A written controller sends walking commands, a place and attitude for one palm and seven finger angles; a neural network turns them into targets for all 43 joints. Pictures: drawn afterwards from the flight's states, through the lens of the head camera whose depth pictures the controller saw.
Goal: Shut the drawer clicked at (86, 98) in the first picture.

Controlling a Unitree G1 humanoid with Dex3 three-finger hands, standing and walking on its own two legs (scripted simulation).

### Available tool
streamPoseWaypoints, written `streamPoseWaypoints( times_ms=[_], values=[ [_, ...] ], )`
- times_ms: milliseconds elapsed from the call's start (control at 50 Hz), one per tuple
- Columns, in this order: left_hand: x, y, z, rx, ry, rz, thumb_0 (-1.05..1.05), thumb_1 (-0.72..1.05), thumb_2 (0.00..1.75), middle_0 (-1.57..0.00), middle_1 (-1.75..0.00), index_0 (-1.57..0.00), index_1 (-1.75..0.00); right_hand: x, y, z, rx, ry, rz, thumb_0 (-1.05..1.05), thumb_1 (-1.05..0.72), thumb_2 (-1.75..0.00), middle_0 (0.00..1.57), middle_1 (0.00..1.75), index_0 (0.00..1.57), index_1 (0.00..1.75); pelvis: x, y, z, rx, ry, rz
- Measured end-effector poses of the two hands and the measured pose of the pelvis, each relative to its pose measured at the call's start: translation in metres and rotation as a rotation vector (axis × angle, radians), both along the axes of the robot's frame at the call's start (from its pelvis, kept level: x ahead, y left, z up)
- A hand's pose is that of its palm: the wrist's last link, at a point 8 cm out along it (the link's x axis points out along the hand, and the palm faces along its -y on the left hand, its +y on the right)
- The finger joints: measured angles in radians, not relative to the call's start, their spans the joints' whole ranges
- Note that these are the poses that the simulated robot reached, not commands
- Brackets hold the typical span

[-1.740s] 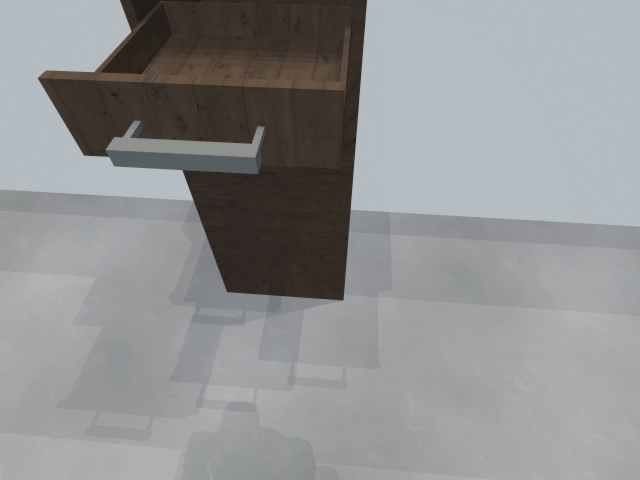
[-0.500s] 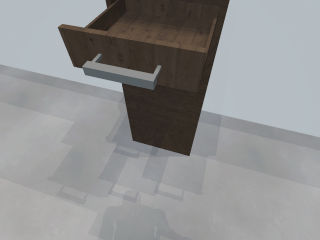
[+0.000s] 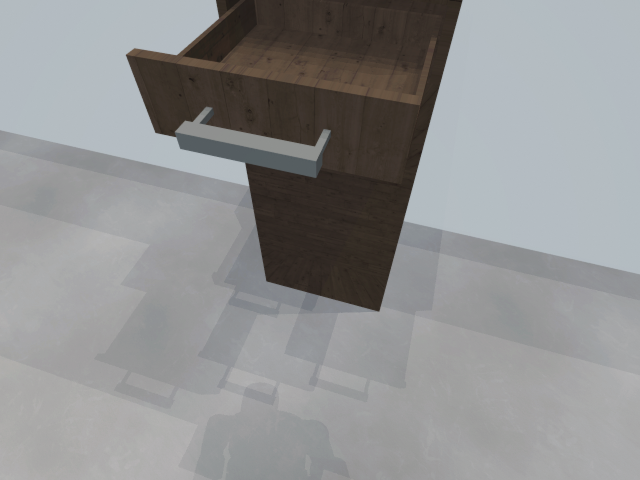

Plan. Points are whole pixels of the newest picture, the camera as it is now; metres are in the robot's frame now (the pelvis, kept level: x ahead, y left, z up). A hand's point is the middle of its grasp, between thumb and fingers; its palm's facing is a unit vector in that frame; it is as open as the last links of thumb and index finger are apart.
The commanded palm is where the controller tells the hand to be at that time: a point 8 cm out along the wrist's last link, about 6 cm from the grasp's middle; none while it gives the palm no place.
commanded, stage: look at it before walking up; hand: left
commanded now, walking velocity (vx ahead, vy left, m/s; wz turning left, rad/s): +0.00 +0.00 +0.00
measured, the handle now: (256, 137) +0.49 +0.11 +0.17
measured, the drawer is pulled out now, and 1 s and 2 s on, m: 0.30 0.30 0.30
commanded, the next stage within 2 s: turn to face it in 0.20 s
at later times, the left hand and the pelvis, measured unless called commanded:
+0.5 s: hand out of the picture +0.00 +0.19 -0.18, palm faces +0.00 -0.98 -0.20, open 7.4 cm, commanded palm none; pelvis -0.01 +0.01 +0.00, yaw -3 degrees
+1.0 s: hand out of the picture +0.05 +0.20 -0.19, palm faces -0.12 -0.97 -0.22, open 7.4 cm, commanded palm none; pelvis -0.03 +0.01 -0.01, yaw -10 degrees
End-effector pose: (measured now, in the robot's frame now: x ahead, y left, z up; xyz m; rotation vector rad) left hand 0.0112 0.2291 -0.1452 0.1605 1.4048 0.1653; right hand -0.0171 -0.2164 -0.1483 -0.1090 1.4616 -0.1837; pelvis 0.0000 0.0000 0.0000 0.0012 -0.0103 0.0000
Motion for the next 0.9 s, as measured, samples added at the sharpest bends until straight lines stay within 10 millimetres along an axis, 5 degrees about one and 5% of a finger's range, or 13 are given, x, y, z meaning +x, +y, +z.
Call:
streamPoseWaypoints(
  times_ms=[440, 740, 900],
  values=[
    [-0.014, 0.007, -0.004, -0.012, 0.024, 0.0, 0.01, 0.91, 0.9, -0.2, -0.3, -0.2, -0.3, 0.01, 0.002, 0.001, -0.022, -0.053, -0.006, 0.0, -0.91, -0.9, 0.2, 0.3, 0.2, 0.3, -0.009, 0.009, -0.002, 0.0, -0.003, -0.026],
    [0.021, 0.015, -0.001, 0.061, -0.04, -0.091, 0.01, 0.91, 0.9, -0.2, -0.3, -0.2, -0.3, 0.0, -0.039, -0.012, -0.062, -0.071, -0.074, 0.0, -0.91, -0.9, 0.2, 0.3, 0.2, 0.3, -0.025, -0.007, -0.014, 0.01, 0.018, -0.09],
    [0.03, 0.015, -0.001, 0.038, -0.035, -0.137, 0.01, 0.91, 0.9, -0.2, -0.3, -0.2, -0.3, 0.022, -0.045, 0.013, -0.12, -0.169, -0.101, 0.0, -0.91, -0.9, 0.2, 0.3, 0.2, 0.3, -0.028, 0.002, -0.003, 0.019, 0.026, -0.154]
  ],
)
